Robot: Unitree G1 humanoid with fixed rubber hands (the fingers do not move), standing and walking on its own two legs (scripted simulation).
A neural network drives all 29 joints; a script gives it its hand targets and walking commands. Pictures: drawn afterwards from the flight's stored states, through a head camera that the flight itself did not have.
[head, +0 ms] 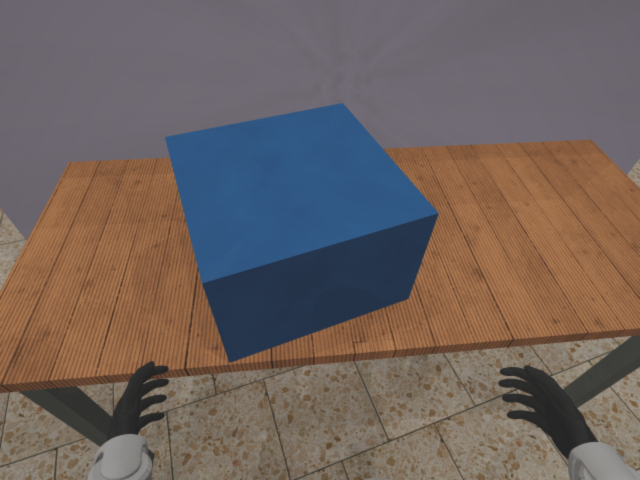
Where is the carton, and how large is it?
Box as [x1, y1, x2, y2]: [165, 103, 438, 362]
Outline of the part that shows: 342,103 165,137 202,284 229,362 408,298 438,213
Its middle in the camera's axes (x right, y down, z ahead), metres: -0.04 -0.03 +0.62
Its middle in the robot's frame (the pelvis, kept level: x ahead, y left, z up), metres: +0.49 +0.04 +0.03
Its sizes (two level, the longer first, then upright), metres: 0.304 0.297 0.200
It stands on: a table, 0.68 m high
